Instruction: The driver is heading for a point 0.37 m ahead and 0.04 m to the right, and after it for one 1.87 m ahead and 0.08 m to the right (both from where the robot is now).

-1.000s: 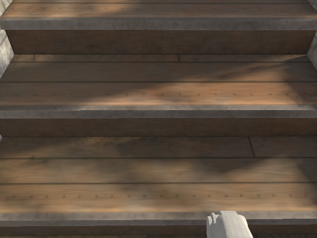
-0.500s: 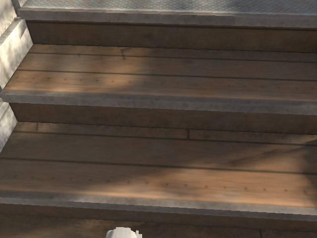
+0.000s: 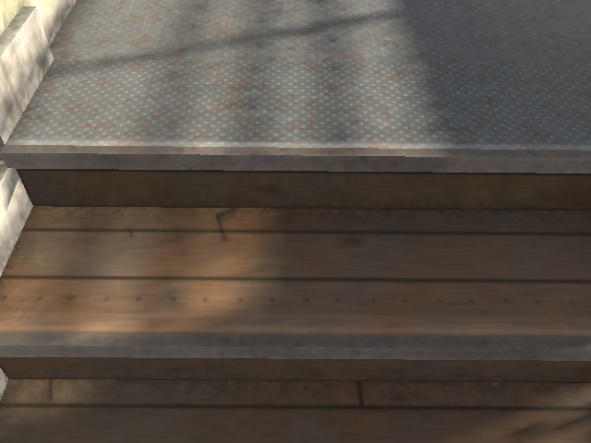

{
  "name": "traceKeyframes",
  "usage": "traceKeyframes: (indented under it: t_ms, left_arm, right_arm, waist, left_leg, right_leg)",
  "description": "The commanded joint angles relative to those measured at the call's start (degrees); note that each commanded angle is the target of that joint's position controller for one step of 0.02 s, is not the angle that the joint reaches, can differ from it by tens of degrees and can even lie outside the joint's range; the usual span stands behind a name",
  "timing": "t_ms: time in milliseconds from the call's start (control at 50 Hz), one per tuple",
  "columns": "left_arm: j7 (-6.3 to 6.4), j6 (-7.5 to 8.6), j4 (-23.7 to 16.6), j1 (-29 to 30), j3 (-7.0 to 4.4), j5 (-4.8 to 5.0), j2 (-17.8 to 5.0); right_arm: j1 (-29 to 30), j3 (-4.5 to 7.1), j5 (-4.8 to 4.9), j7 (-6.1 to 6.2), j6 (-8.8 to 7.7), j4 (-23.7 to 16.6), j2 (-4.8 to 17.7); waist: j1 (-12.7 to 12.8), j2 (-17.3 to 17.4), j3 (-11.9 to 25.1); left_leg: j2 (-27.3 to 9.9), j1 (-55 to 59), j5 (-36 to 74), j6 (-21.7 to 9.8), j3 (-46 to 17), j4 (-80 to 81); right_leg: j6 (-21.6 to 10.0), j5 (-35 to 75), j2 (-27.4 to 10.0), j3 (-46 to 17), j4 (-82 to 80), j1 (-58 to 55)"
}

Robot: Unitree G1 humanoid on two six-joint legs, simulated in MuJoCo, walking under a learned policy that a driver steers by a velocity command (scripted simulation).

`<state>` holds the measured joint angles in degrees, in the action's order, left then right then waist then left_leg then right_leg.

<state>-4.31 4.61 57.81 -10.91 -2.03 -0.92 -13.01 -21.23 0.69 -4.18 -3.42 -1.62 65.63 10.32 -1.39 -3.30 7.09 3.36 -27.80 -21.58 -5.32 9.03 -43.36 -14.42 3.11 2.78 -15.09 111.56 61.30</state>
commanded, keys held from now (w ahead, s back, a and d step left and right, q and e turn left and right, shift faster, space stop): w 1.00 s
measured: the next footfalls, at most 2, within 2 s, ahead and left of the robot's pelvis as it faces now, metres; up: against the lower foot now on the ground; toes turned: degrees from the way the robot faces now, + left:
right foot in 0.32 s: +0.37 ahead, -0.15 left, +0.17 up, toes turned -5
left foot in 0.92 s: +0.70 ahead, +0.07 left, +0.34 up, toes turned +5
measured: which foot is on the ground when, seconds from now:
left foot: down 0.00-0.36, up 0.38-0.90, down 0.92-1.00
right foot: up 0.00-0.30, down 0.32-0.98, up 1.00-1.00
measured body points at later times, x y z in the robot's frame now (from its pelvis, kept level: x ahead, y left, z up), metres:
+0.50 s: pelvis +0.28 -0.07 +0.13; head +0.28 -0.07 +0.58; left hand +0.42 +0.15 +0.00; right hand +0.27 -0.30 -0.03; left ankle +0.16 +0.10 -0.43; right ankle +0.33 -0.14 -0.53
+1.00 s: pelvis +0.56 -0.01 +0.25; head +0.56 -0.01 +0.70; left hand +0.47 +0.16 +0.09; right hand +0.84 -0.16 +0.19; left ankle +0.66 +0.07 -0.36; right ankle +0.37 -0.15 -0.45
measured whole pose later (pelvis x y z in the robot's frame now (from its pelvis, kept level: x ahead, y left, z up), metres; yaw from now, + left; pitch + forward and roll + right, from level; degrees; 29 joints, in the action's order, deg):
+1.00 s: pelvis +0.56 -0.01 +0.25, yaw +0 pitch +7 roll +3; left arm -7.6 7.1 66.3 -28.3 0.9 -4.0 -5.6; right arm 7.6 -2.9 -2.9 -4.4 -0.1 44.3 5.8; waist 2.6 -3.6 7.7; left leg 0.1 -53.4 -27.7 -6.0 10.2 -73.6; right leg -5.7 -3.6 -5.4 -2.4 38.1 8.2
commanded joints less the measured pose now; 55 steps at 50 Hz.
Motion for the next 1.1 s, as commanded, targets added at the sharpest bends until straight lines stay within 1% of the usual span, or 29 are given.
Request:
traceKeyframes:
  t_ms: [20,40,160,220,280,320,340,360,380,400,420,460,480,520,560,580,620,720,760,780,840,860,900,920,940,960,1000,1040,1100]
  left_arm:
    - [-1.06,-0.99,-1.0,-4.2,1.81,-1.23,3.8]
    - [-1.58,-1.09,-1.5,-1.6,2.48,-1.17,4.1]
    - [1.55,-2.61,-15.0,21.3,5.40,-0.75,2.7]
    - [0.77,-6.35,-20.1,34.8,5.97,-2.18,4.9]
    - [-1.41,-6.79,-17.7,24.3,5.69,-2.01,7.0]
    - [-1.58,-5.49,-18.5,23.6,4.07,-0.78,3.4]
    - [-1.00,-4.82,-17.6,17.6,3.33,-1.50,2.2]
    - [-0.26,-4.36,-14.4,9.1,3.07,-0.16,0.6]
    - [0.38,-5.05,-11.7,-0.1,1.93,-0.97,-2.2]
    - [1.49,-4.99,-6.3,-11.8,0.64,-3.61,-5.6]
    - [2.64,-3.96,-4.2,-18.0,-1.11,-4.49,-8.9]
    - [3.04,-1.56,-0.9,-12.5,-0.52,-2.83,-3.9]
    - [2.22,-1.28,0.1,-7.7,-0.05,-2.12,-0.9]
    - [0.93,-2.28,1.5,-1.2,2.10,-2.03,5.4]
    - [0.41,-1.61,4.3,-2.0,2.97,-4.27,7.9]
    - [0.34,-1.30,2.6,0.3,2.32,-3.52,6.5]
    - [0.96,-0.14,3.1,-0.8,3.02,-4.33,7.1]
    - [1.78,-0.01,11.2,-22.1,4.43,-7.90,6.2]
    - [0.73,0.64,12.4,-27.0,4.74,-7.95,5.1]
    - [0.30,0.94,12.7,-29.0,4.80,-7.64,5.2]
    - [-1.83,1.79,7.4,-22.8,5.70,-2.57,5.2]
    - [-1.71,2.38,7.4,-22.8,4.98,-1.95,1.3]
    - [-1.97,3.60,7.6,-23.2,2.82,-0.92,-5.4]
    - [-2.41,3.76,8.4,-23.3,1.72,-1.72,-7.0]
    - [-2.51,4.05,8.1,-26.9,1.40,-3.64,-4.1]
    - [-3.16,3.83,7.7,-26.6,1.41,-4.00,-2.6]
    - [-4.45,1.86,7.5,-17.8,0.82,-2.08,3.7]
    - [-1.64,2.61,6.9,-13.3,-0.81,-0.11,2.9]
    - [0.72,2.10,1.4,-6.3,0.52,1.63,5.5]
  right_arm:
    - [10.5,-1.91,-0.92,-0.11,-3.36,-5.8,-4.2]
    - [4.1,-2.02,-1.96,0.35,-3.24,-3.5,-3.6]
    - [-15.4,-3.51,-4.88,-0.07,-3.82,3.9,-2.4]
    - [-16.6,-4.30,-1.78,-2.45,-3.99,2.7,-3.4]
    - [-11.7,-3.29,1.78,-2.25,-5.73,-1.2,3.3]
    - [-13.4,-1.37,1.55,-2.83,-6.43,0.1,8.2]
    - [-12.5,-0.28,0.81,-3.12,-6.59,-0.1,9.4]
    - [-17.4,-0.55,-1.02,-3.68,-7.03,0.2,4.8]
    - [-14.3,-0.27,-0.29,-4.19,-6.57,-0.7,4.5]
    - [-8.5,-0.58,0.04,-5.04,-5.52,-1.3,-1.1]
    - [-6.0,0.69,2.13,-4.86,-4.59,-1.0,0.1]
    - [1.0,1.54,2.81,-1.89,-5.66,-3.7,-0.3]
    - [3.7,1.42,3.71,-0.56,-5.79,-5.6,-1.0]
    - [4.5,0.31,4.48,-0.66,-4.26,-7.3,-2.9]
    - [5.3,-0.72,4.04,-0.87,-2.90,-8.3,-4.0]
    - [4.0,-0.75,3.70,-1.37,-2.64,-8.2,-3.4]
    - [7.5,-0.95,1.89,-1.96,-2.34,-9.2,-1.4]
    - [26.6,-4.18,3.11,0.07,-1.45,-19.1,-2.3]
    - [33.9,-4.11,2.57,0.75,-0.43,-23.3,0.0]
    - [35.1,-4.16,2.13,0.82,0.57,-24.3,-0.4]
    - [41.0,-4.59,0.78,-1.73,3.27,-26.5,-3.7]
    - [36.6,-4.82,1.48,-2.35,3.73,-26.3,-5.1]
    - [34.9,-2.96,2.05,-2.62,3.01,-26.9,-0.2]
    - [30.5,-2.22,2.16,-2.25,2.29,-26.1,0.7]
    - [22.2,-1.65,2.06,-1.50,1.69,-23.7,2.3]
    - [14.0,-1.12,2.74,-0.95,1.96,-20.9,4.3]
    - [-5.9,2.05,-0.76,0.78,1.47,-13.3,11.5]
    - [-0.9,2.45,0.39,1.93,-1.14,-9.1,9.2]
    - [9.1,-0.67,1.34,-0.14,-0.94,-6.2,-2.0]
  waist:
    - [7.1,3.1,-2.8]
    - [4.6,7.0,-3.3]
    - [-2.1,3.3,-5.5]
    - [-4.3,9.4,-8.3]
    - [1.9,12.1,-5.9]
    - [4.1,14.2,-2.7]
    - [5.6,15.1,3.1]
    - [4.6,8.2,12.4]
    - [9.6,2.9,13.6]
    - [13.1,-5.6,10.0]
    - [14.0,-7.0,8.1]
    - [8.5,-3.6,-1.5]
    - [4.9,2.8,-1.4]
    - [0.2,4.6,0.1]
    - [-3.3,5.6,-1.1]
    - [-4.1,4.1,-0.8]
    - [-3.8,3.4,-3.1]
    - [3.5,1.7,-6.0]
    - [5.5,2.0,-6.0]
    - [6.0,-0.4,-7.3]
    - [4.2,-4.3,-8.1]
    - [1.4,-6.2,-6.1]
    - [-1.8,-7.2,-3.1]
    - [-2.5,-8.5,0.1]
    - [-1.9,-2.9,10.8]
    - [-4.6,1.9,13.6]
    - [-10.8,14.1,9.5]
    - [-5.5,10.4,-1.5]
    - [2.3,2.5,0.7]
  left_leg:
    - [-9.4,-1.5,13.8,-5.5,-11.0,23.7]
    - [-10.0,1.6,12.7,-8.1,-13.1,25.5]
    - [-15.7,24.1,10.7,-7.5,-16.1,30.3]
    - [-18.8,12.7,18.3,-10.8,-14.0,41.7]
    - [-18.8,13.5,52.9,-10.7,-6.1,36.3]
    - [-19.3,25.7,90.9,-9.8,-5.8,28.8]
    - [-19.2,26.2,98.4,-7.5,-4.9,22.6]
    - [-16.0,10.8,90.5,-4.7,-8.1,12.3]
    - [-10.1,0.2,71.1,-4.6,-10.3,1.8]
    - [-3.7,-15.3,25.3,-2.8,-15.2,-14.2]
    - [-1.6,-19.8,21.2,-1.8,-24.8,-40.7]
    - [-0.2,-26.7,25.1,-4.5,-28.3,-60.0]
    - [0.6,-29.0,25.4,-6.3,-28.5,-63.3]
    - [0.0,-35.0,25.4,-9.9,-27.7,-73.3]
    - [-1.8,-42.1,26.2,-12.2,-26.0,-73.4]
    - [-3.7,-40.1,23.1,-10.5,-22.0,-71.7]
    - [-4.3,-40.5,21.8,-9.6,-16.7,-72.9]
    - [-7.4,-65.6,14.6,-12.1,-13.8,-78.5]
    - [-10.5,-62.9,20.8,-9.3,-9.7,-59.7]
    - [-11.3,-62.2,22.4,-8.1,-7.8,-56.1]
    - [-8.7,-28.7,6.8,-5.1,0.2,-44.6]
    - [-6.2,-23.2,8.3,-4.5,1.5,-45.2]
    - [-0.2,-18.2,-1.5,-4.6,3.9,-28.1]
    - [-0.2,-11.9,0.1,-5.9,1.5,-24.1]
    - [-3.3,9.0,17.7,-9.5,-7.1,-26.5]
    - [-6.1,20.0,4.3,-11.3,-20.7,-14.0]
    - [-17.0,22.8,-17.7,-15.2,-55.3,16.3]
    - [-17.6,8.1,-15.1,-9.1,-48.6,17.8]
    - [-18.3,5.6,12.7,-4.6,-36.3,17.2]
  right_leg:
    - [0.3,-1.3,-3.7,6.8,3.6,5.4]
    - [0.2,-5.0,-3.4,9.9,15.1,10.9]
    - [-0.5,-4.7,-9.5,13.2,-4.8,30.8]
    - [2.5,-14.5,-11.1,21.7,-20.7,13.0]
    - [5.4,-20.2,-4.7,25.9,-26.3,-8.8]
    - [4.2,-27.7,0.2,26.9,-41.7,-16.8]
    - [2.3,-19.2,-0.2,23.8,-43.3,-26.8]
    - [-1.2,-11.6,-4.0,12.4,-44.6,-48.5]
    - [-2.4,-25.8,-6.4,-0.6,-58.8,-56.3]
    - [-5.1,-32.8,-12.8,-18.0,-76.1,-63.0]
    - [-5.1,-44.2,-17.2,-32.4,-85.6,-55.9]
    - [-0.6,-37.9,-16.4,-23.3,-85.1,-43.2]
    - [1.6,-23.5,-17.2,-17.7,-84.3,-41.7]
    - [4.1,-7.8,-18.1,-11.1,-86.3,-39.2]
    - [7.5,-5.3,-13.2,2.7,-86.6,-38.6]
    - [5.1,-8.0,-12.8,7.3,-89.4,-36.4]
    - [2.7,-12.9,-9.2,12.1,-92.4,-32.3]
    - [1.5,-11.3,-14.5,7.0,-95.6,-54.9]
    - [0.7,-12.7,-15.5,7.2,-99.5,-57.2]
    - [-0.2,-10.8,-16.0,7.4,-100.9,-57.4]
    - [-0.7,4.1,-17.1,15.0,-109.1,-37.8]
    - [-1.6,22.3,-17.8,17.1,-106.2,-40.6]
    - [-1.1,62.3,-18.2,17.9,-98.7,-56.4]
    - [0.8,72.2,-19.3,18.7,-93.5,-60.5]
    - [4.6,68.7,-16.4,17.6,-83.4,-50.6]
    - [4.8,52.1,-11.6,14.5,-73.7,-37.7]
    - [7.3,-3.8,-0.9,2.6,-33.0,-17.0]
    - [7.1,0.8,-1.4,-3.1,-10.3,-10.5]
    - [1.0,1.6,0.0,-3.1,4.1,-0.1]
Velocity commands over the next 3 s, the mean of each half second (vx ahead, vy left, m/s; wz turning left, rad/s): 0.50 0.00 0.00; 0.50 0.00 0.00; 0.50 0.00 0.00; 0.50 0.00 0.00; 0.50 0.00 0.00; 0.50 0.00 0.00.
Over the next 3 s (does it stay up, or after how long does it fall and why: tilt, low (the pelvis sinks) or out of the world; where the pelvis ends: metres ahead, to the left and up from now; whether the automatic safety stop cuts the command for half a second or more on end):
stays up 1.62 -0.06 0.56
